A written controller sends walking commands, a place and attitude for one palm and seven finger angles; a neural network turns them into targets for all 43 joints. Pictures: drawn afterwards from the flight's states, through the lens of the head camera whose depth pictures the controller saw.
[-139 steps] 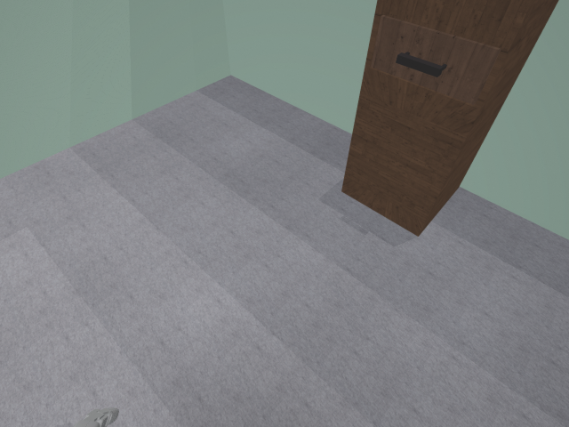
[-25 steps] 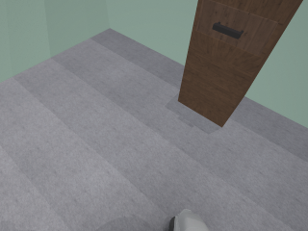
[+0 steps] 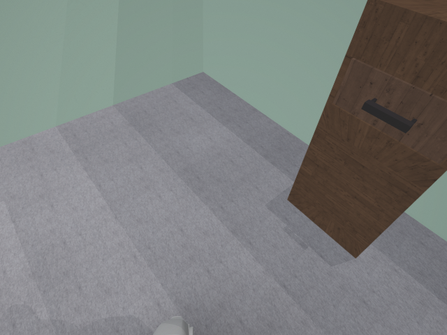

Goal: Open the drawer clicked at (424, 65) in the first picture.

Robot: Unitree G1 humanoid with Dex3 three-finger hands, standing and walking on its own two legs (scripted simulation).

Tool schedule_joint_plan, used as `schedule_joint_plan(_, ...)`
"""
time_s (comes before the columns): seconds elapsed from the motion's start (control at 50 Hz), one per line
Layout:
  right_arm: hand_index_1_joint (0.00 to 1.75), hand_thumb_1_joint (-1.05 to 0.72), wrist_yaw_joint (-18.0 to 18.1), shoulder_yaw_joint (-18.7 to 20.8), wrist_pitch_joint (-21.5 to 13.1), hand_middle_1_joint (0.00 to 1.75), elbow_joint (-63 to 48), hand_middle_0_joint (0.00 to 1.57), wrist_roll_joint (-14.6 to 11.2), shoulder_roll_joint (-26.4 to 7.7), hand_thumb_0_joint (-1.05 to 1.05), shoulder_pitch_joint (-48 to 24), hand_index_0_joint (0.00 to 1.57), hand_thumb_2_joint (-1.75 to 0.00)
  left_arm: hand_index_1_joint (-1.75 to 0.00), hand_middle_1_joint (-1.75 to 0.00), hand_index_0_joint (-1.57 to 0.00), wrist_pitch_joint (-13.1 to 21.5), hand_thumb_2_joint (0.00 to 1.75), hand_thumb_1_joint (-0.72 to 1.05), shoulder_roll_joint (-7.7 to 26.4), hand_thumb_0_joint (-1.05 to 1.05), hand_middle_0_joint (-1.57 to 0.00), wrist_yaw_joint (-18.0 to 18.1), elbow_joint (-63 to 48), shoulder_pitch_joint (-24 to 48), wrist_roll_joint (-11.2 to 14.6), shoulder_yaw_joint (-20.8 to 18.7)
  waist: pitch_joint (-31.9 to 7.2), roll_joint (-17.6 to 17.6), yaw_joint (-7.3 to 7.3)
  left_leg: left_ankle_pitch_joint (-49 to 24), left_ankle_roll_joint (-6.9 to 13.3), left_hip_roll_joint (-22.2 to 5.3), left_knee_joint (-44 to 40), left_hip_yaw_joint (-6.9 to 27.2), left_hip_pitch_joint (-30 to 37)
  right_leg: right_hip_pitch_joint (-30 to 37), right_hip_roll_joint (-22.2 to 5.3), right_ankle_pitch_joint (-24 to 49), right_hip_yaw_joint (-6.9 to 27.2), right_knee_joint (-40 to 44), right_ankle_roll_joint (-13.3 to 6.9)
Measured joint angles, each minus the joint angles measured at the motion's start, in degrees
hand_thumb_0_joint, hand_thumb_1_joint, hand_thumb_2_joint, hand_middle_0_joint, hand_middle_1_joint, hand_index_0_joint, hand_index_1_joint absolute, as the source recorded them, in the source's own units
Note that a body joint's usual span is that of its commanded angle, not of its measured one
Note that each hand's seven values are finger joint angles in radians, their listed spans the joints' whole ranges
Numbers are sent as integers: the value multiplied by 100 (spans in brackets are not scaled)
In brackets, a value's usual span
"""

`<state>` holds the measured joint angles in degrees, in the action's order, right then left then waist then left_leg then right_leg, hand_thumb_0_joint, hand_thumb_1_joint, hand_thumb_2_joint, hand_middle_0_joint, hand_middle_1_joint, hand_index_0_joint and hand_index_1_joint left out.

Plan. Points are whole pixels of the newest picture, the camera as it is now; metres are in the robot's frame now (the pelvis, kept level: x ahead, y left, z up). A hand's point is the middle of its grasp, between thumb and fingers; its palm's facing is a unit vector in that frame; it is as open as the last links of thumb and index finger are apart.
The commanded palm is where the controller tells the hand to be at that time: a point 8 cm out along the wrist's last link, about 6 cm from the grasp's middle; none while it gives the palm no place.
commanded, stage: turn to face it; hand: left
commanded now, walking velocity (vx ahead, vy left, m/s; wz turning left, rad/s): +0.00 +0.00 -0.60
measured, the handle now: (389, 113) +0.78 -0.45 -0.01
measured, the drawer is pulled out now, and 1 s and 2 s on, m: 0.00 0.00 0.00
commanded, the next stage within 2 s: take the last steps up to it in 1.22 s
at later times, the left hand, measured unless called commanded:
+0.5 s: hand (143, 320) +0.17 +0.18 -0.16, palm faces -0.19 -0.94 -0.30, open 7.4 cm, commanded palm none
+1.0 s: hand (165, 304) +0.21 +0.14 -0.17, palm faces -0.45 -0.87 -0.20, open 7.4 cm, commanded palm none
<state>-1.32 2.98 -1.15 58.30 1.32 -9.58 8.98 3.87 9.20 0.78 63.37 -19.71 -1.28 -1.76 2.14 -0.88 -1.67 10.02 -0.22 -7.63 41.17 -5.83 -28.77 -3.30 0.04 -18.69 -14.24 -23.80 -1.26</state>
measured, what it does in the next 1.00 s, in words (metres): steps on the spot, turning right: left foot, then right foot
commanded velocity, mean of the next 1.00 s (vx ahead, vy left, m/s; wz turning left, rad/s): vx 0.00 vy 0.00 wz -0.56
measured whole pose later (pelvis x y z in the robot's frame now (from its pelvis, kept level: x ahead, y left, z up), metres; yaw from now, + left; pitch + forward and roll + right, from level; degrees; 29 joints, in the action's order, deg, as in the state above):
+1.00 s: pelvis +0.04 +0.01 +0.00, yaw -32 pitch +1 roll +0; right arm 1.5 3.0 1.6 52.0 0.2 -12.7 8.7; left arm -3.6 12.4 -0.4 53.5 -10.6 -0.9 -4.2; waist 3.0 1.4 -1.4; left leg 18.9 -1.9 -1.7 31.9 -1.8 -15.1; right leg -21.6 5.2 -8.4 5.7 -29.5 -1.5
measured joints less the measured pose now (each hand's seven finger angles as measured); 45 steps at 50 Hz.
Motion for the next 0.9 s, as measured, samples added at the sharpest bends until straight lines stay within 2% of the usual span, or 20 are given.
schedule_joint_plan(0.04,29,-91,20,-48,-57,30,-4,19,16,17,0,-108,19,-90,-30,-30,-20,-31,89,91,-64,0,-20,16,63,-193,17,25,74,40,-138,-265,30,101,-611,-104,432,18,-77,-266,76,-301,107)
schedule_joint_plan(0.06,30,-91,44,-68,-113,30,-10,19,33,43,0,-158,19,-89,-30,-30,-20,-71,89,91,-93,0,-20,21,112,-280,40,35,103,86,-172,-153,148,145,-746,-182,589,-104,-159,-434,164,-674,140)
schedule_joint_plan(0.12,30,-91,128,-181,-191,30,-59,19,9,178,0,-298,19,-89,-30,-30,-20,-277,89,91,-139,1,-20,31,225,-323,91,36,271,238,-254,221,336,157,-561,-487,767,-935,-222,-1283,758,-2793,154)
schedule_joint_plan(0.16,30,-91,183,-225,-178,30,-90,19,-2,262,0,-301,20,-89,-30,-30,-20,-400,89,91,-162,1,-20,3,241,-300,72,-11,293,242,-235,238,317,107,-715,-676,979,-1471,-237,-1277,902,-3793,205)
schedule_joint_plan(0.2,30,-92,258,-134,-200,30,-185,20,-72,300,-1,-294,20,-89,-30,-30,-20,-510,89,91,-158,1,-20,-37,165,-213,47,-82,299,235,-169,187,313,87,-920,-834,1145,-1898,-311,-1043,945,-4202,264)
schedule_joint_plan(0.26,30,-94,291,-71,-147,30,-231,20,-53,207,-3,-294,20,-89,-30,-30,-20,-639,89,91,-102,1,-20,-72,-62,-10,25,-200,257,205,-100,120,302,61,-1143,-1022,1287,-2295,-424,-668,941,-4140,335)
schedule_joint_plan(0.32,30,-94,284,-17,-24,30,-189,20,-15,87,-3,-233,20,-89,-30,-30,-20,-721,89,91,-25,1,-20,-90,-333,226,13,-306,198,148,-82,106,264,15,-1236,-1186,1366,-2391,-510,-458,893,-3648,387)
schedule_joint_plan(0.4,30,-93,239,72,124,30,-131,20,17,-59,-2,-119,20,-89,-30,-30,-20,-741,90,91,63,1,-20,-118,-643,510,7,-373,165,14,-13,184,164,-113,-1139,-1415,1415,-2175,-548,-367,835,-2753,392)
schedule_joint_plan(0.48,30,-92,166,164,260,30,-157,20,24,-210,0,45,20,-89,-30,-30,-20,-664,90,91,171,1,-20,-129,-918,637,-6,-380,121,-149,84,491,-30,-390,-556,-1619,1277,-1649,-476,-30,775,-1693,311)
schedule_joint_plan(0.5,30,-92,149,178,301,30,-181,20,14,-248,0,99,20,-89,-30,-30,-20,-613,90,91,206,1,-20,-112,-974,662,-26,-374,101,-173,83,805,-119,-459,-216,-1585,1129,-1617,-428,91,827,-1528,182)
schedule_joint_plan(0.54,30,-91,143,203,431,30,-214,20,-3,-363,0,142,20,-89,-30,-30,-20,-558,90,91,191,1,-20,-60,-1039,771,-24,-316,163,-302,80,1633,-236,-341,779,-914,671,-1743,-294,31,863,-1703,-63)
schedule_joint_plan(0.56,30,-91,142,210,485,30,-222,20,-10,-404,0,148,20,-89,-30,-30,-20,-543,90,91,177,1,-20,-39,-1074,797,-17,-293,196,-326,78,1747,-254,-224,1261,-610,461,-1737,-247,44,892,-1653,-134)
schedule_joint_plan(0.6,30,-91,139,213,530,30,-239,19,-10,-445,1,143,20,-89,-30,-30,-20,-545,89,91,164,1,-20,-13,-1119,812,0,-269,232,-308,82,1563,-295,-29,1944,-206,148,-1668,-161,210,986,-1367,-192)
schedule_joint_plan(0.64,30,-91,137,201,510,30,-277,19,-3,-454,1,140,19,-89,-30,-30,-20,-561,89,91,170,1,-20,-13,-1120,813,20,-248,237,-253,107,1230,-355,74,2196,18,-5,-1586,-74,428,1091,-1026,-214)
schedule_joint_plan(0.7,30,-91,155,175,471,30,-343,19,1,-450,1,163,19,-89,-30,-30,-20,-566,89,90,181,1,-20,-38,-1090,817,37,-215,193,-158,146,1004,-438,155,2060,215,6,-1509,43,664,1240,-651,-257)
schedule_joint_plan(0.78,30,-91,195,149,473,30,-376,19,-12,-462,1,142,19,-89,-30,-30,-20,-560,89,90,165,1,-20,-86,-1058,847,43,-184,145,-77,127,1082,-496,235,1563,373,240,-1487,196,828,1428,-432,-274)
schedule_joint_plan(0.9,30,-91,243,90,441,30,-473,19,-66,-422,1,-25,19,-89,-30,-30,-20,-617,89,90,181,1,-20,-114,-1027,892,18,-196,133,55,23,1400,-416,429,639,455,692,-1593,392,990,1743,-371,-208)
